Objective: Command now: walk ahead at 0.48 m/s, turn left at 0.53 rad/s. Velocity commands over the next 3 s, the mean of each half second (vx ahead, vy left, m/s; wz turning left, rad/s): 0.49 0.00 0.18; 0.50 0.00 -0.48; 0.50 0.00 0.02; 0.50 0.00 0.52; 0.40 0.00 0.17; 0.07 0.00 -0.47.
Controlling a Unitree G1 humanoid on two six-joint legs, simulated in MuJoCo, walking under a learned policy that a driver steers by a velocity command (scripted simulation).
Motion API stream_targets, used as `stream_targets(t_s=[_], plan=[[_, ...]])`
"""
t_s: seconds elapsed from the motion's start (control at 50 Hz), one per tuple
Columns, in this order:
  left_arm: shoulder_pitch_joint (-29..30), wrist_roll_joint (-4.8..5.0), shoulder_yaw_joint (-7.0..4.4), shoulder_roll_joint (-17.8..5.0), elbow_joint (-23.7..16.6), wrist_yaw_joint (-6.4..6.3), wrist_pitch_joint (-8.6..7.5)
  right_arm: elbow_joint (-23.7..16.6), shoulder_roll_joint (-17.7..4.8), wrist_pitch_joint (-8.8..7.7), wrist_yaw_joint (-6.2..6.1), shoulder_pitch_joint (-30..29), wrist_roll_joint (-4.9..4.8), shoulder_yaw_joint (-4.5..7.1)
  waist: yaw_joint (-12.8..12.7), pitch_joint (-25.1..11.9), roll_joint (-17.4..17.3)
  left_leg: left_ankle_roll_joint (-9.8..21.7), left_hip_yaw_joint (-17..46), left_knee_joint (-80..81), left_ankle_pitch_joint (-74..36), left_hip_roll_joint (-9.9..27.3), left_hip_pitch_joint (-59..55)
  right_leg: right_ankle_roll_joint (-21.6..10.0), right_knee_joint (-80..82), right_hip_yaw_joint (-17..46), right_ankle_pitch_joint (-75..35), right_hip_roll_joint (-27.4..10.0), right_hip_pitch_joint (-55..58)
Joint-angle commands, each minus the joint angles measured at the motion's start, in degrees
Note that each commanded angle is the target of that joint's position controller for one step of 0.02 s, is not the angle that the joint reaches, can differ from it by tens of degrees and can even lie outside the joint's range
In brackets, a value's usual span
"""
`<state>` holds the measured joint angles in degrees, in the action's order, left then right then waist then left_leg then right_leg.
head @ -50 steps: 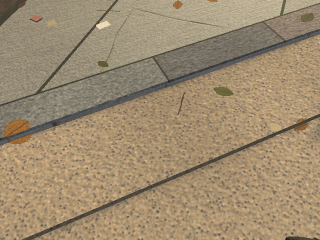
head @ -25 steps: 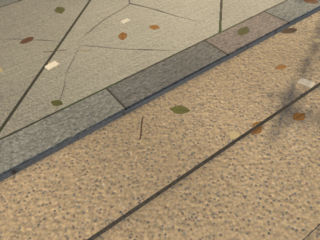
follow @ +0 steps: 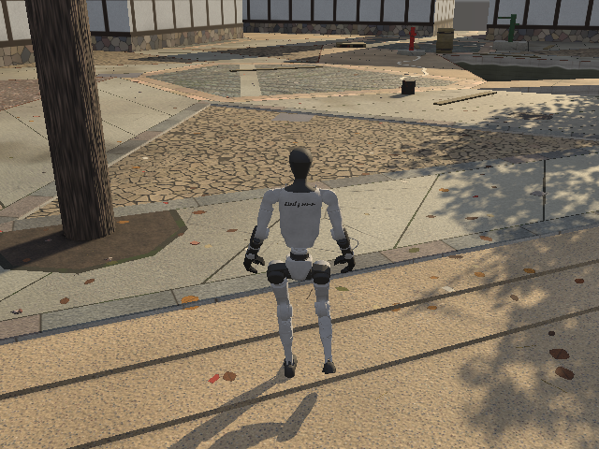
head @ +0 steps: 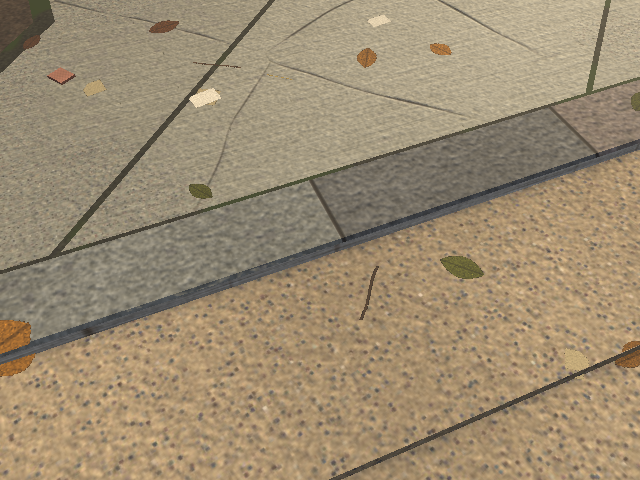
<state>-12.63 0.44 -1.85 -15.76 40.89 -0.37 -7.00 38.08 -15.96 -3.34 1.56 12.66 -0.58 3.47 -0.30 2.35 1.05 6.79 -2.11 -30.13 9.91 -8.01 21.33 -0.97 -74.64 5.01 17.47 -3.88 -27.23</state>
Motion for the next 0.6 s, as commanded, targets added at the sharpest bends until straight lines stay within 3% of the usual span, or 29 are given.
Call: stream_targets(t_s=[0.02,0.06,0.1,0.16,0.24,0.3,0.32,0.34,0.36,0.38,0.4,0.42,0.44,0.46,0.48,0.5,0.54,0.6], plan=[[-4.0,-0.88,-1.57,-5.4,-4.2,-0.06,0.46,-3.7,-5.1,-1.81,-0.58,-1.0,-0.42,1.37,-2.9,-2.5,-1.8,11.7,23.0,19.5,-1.7,15.1,-6.5,1.5,1.3,1.0,-2.7,-3.6,-10.9],[0.4,-2.25,-1.15,-4.5,-5.7,-0.45,1.32,-2.9,-6.0,-1.63,-1.09,0.1,-0.92,1.52,-2.1,-0.7,-1.2,10.6,18.5,20.2,-4.9,12.5,-2.0,3.5,9.3,-1.8,-6.3,-3.2,-10.4],[5.5,-2.47,-0.83,-3.6,-7.2,-0.71,1.30,-2.4,-7.1,-1.33,-1.73,1.6,-0.45,1.63,-0.5,-0.5,-2.1,9.4,16.5,19.2,-9.2,11.2,-0.4,4.9,17.4,-3.2,-12.8,-1.8,-9.5],[12.8,-1.42,0.06,-1.6,-8.6,-0.39,0.97,-1.5,-8.0,-0.62,-2.13,4.5,-1.13,1.86,3.2,-1.8,-4.9,6.9,14.8,16.6,-7.1,9.7,-2.2,5.7,33.8,-4.0,-21.1,1.4,-4.7],[16.8,-0.08,-0.33,-3.4,-9.0,1.23,0.24,0.4,-7.9,-0.29,-1.98,8.7,-1.12,1.53,6.3,-2.4,-6.8,6.6,18.7,13.1,-5.5,15.3,-13.2,4.4,42.2,-3.4,-22.2,1.7,-5.4],[15.4,-0.03,-1.21,-5.3,-9.4,2.09,-0.07,1.1,-8.8,0.49,-2.29,8.7,-0.40,1.63,5.1,-2.5,-8.5,4.9,20.8,9.3,-16.1,19.3,-21.8,0.2,45.8,-3.9,-14.0,2.5,-5.2],[12.1,-0.07,-1.78,-6.1,-8.7,2.09,-0.15,1.1,-9.0,0.76,-2.32,7.9,-0.23,1.64,3.1,-3.9,-8.9,4.0,19.4,5.3,-27.0,18.6,-23.2,-1.6,47.4,-5.5,-11.4,4.1,-0.8],[5.4,-0.18,-2.72,-7.5,-6.9,2.01,-0.32,1.1,-8.5,0.97,-2.33,7.0,0.00,1.37,-0.6,-7.9,-8.0,2.7,15.9,-3.3,-37.9,15.9,-23.2,-4.0,50.1,-6.3,-14.0,5.2,8.1],[-4.8,-0.69,-3.37,-9.8,-5.1,1.95,-0.39,-0.1,-7.0,0.87,-2.43,6.2,0.91,0.50,-4.9,-16.5,-5.2,1.1,13.3,-17.5,-33.4,13.6,-15.3,-7.9,47.3,1.1,-19.4,-1.0,25.1],[-11.3,-1.66,-4.84,-15.3,-3.8,2.04,-0.17,-0.7,-3.4,-0.09,-2.30,12.6,0.86,-0.67,-3.3,-23.0,10.2,-4.6,7.7,-39.5,-5.3,4.1,7.7,-18.0,49.2,27.2,-15.5,-14.0,46.3],[-12.2,0.15,-4.36,-11.7,-2.8,2.66,0.07,-0.7,-5.0,-1.14,-2.08,13.3,0.68,-0.92,-3.6,-23.2,13.7,-5.7,10.0,-46.6,19.8,3.2,19.0,-20.7,56.9,42.3,-4.9,-17.4,50.2],[-8.9,0.67,-3.40,-7.9,-3.6,2.14,0.68,-1.7,-8.0,-1.80,-1.61,6.8,-0.52,-0.20,-4.7,-13.5,7.8,-5.7,10.7,-51.2,16.5,6.6,25.1,-17.9,57.2,35.7,1.8,-15.6,44.3],[-6.2,-0.07,-2.90,-6.6,-4.6,1.68,1.43,-2.9,-7.4,-2.66,-1.25,1.3,-0.39,-0.63,-4.6,-8.1,2.0,-5.3,9.5,-50.0,12.0,8.8,25.8,-16.0,58.3,28.6,-0.2,-12.9,36.4],[-4.7,-0.45,-2.54,-6.1,-4.8,1.63,1.82,-3.9,-6.5,-3.23,-1.10,-1.5,0.56,-0.69,-3.2,-3.6,-1.4,-5.3,8.5,-46.1,8.9,10.1,25.4,-15.1,59.9,24.5,-5.1,-10.3,29.7],[-4.3,-0.84,-2.08,-5.2,-4.9,1.59,1.80,-4.2,-6.0,-3.38,-1.09,-1.8,1.35,-0.51,-1.5,-2.3,-1.5,-5.6,8.2,-42.8,7.0,11.5,23.2,-14.4,61.2,21.6,-10.6,-8.2,25.8],[-4.1,-0.86,-1.83,-4.7,-4.7,1.57,1.86,-4.2,-5.2,-3.28,-1.07,-1.0,1.55,-0.60,-0.2,-2.2,0.3,-6.3,7.4,-41.0,6.0,11.9,21.5,-14.1,62.2,19.8,-14.4,-6.6,23.5],[-4.7,-0.32,-1.92,-5.2,-3.9,1.23,1.96,-3.8,-3.8,-2.67,-1.28,1.0,1.89,-0.98,1.1,-3.3,3.3,-8.1,5.6,-42.5,6.3,11.7,22.3,-15.1,62.0,17.0,-21.9,-5.3,21.6],[-6.9,0.23,-2.28,-6.2,-2.8,0.32,2.78,-6.5,-1.9,-2.02,-1.82,-4.8,2.30,-1.98,0.3,-1.9,2.6,-10.1,3.8,-35.6,3.3,11.9,24.8,-14.2,62.4,13.4,-24.5,-3.5,17.1]])
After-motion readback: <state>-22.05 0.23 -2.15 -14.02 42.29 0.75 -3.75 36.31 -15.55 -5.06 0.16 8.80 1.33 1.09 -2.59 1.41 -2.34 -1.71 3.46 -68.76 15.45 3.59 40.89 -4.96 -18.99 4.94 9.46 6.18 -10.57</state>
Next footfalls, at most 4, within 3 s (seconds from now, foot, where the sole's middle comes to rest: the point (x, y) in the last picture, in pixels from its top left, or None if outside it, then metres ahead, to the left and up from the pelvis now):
0.36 right None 0.39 -0.12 -0.76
0.82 left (300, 377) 0.67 0.09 -0.73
1.22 right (444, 347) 0.74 -0.23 -0.73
1.72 left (351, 218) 1.08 -0.03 -0.69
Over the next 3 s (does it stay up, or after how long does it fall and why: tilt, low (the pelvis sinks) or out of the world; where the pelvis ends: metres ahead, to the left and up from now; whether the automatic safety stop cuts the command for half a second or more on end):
stays up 1.32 -0.12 0.09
